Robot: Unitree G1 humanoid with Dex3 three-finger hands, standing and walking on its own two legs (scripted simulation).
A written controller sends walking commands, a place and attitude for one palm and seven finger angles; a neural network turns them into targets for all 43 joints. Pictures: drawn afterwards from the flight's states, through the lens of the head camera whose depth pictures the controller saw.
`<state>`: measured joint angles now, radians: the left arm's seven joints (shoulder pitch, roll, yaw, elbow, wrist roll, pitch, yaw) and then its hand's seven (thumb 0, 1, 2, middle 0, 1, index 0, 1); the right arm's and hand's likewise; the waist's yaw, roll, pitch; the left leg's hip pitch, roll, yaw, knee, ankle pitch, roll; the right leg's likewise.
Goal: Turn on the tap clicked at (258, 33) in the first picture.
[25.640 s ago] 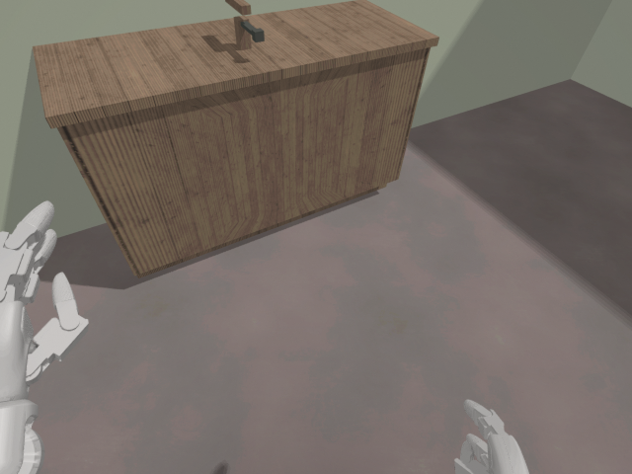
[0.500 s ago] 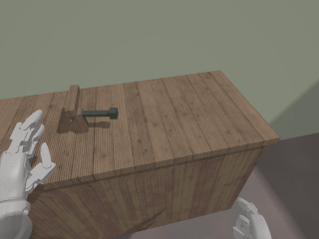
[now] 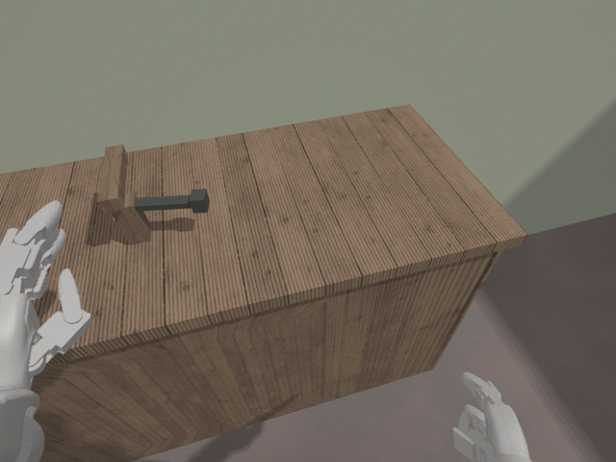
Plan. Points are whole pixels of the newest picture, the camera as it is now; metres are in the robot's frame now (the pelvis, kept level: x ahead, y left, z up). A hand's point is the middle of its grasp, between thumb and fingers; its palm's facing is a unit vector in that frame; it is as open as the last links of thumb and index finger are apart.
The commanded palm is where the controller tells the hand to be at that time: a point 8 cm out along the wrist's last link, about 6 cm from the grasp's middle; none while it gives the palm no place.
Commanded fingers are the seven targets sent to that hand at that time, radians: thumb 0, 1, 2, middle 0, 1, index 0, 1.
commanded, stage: step back with the hand held close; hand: left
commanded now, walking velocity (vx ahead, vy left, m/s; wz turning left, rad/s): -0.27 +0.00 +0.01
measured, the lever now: (199, 201) +0.48 +0.23 +0.05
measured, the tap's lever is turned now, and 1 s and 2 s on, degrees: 78 78 78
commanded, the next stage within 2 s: stop stepping back and stand still in 1.14 s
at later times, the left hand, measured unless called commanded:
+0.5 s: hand (33, 379) +0.15 +0.26 +0.15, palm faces +0.39 -0.83 -0.41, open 7.4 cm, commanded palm +0.10 +0.30 +0.17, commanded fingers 0.00 0.90 0.90 -0.20 -0.30 -0.20 -0.30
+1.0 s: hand out of the picture +0.09 +0.29 +0.15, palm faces +0.38 -0.83 -0.41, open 7.4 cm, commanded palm +0.03 +0.31 +0.17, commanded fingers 0.00 0.90 0.90 -0.20 -0.30 -0.20 -0.30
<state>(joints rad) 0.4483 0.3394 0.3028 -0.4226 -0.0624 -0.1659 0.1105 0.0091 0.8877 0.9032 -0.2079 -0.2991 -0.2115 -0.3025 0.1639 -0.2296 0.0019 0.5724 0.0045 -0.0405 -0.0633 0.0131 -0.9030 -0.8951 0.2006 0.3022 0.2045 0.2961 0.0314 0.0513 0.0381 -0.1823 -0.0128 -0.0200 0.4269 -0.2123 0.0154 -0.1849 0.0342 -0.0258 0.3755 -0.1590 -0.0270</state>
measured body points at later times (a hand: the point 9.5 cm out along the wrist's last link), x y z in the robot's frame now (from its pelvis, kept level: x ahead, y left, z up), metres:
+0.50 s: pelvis -0.06 +0.02 -0.02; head -0.03 +0.03 +0.43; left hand +0.13 +0.31 +0.17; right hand +0.11 -0.21 -0.10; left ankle +0.01 +0.11 -0.74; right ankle +0.03 -0.10 -0.74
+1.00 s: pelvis -0.13 +0.03 -0.01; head -0.08 +0.07 +0.44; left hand +0.06 +0.33 +0.17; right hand +0.07 -0.20 -0.07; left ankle -0.07 +0.12 -0.74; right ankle -0.11 -0.11 -0.71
